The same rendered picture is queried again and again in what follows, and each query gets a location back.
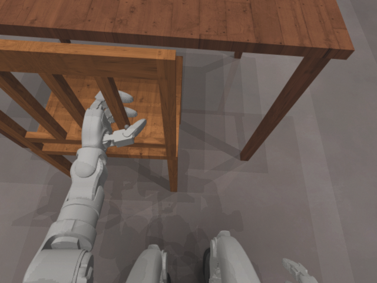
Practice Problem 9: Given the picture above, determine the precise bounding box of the robot right thigh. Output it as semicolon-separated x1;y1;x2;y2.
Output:
210;236;261;283

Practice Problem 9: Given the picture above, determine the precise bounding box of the table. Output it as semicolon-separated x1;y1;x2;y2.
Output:
0;0;355;161

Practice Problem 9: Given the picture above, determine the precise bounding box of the robot thigh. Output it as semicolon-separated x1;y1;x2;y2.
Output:
210;236;261;283
125;249;168;283

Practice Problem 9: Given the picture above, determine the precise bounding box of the robot left thigh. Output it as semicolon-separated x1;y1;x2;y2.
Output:
125;249;168;283

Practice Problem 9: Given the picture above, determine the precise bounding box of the robot left forearm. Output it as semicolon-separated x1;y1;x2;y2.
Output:
22;147;108;283

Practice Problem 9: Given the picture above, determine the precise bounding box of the chair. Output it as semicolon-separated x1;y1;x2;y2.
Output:
0;39;183;192

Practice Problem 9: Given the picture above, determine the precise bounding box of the robot left upper arm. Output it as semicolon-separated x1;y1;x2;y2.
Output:
26;249;94;283

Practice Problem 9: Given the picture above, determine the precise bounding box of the right robot hand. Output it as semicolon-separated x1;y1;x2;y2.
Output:
282;258;318;283

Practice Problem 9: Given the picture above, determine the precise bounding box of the left robot hand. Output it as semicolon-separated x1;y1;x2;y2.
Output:
81;90;147;153

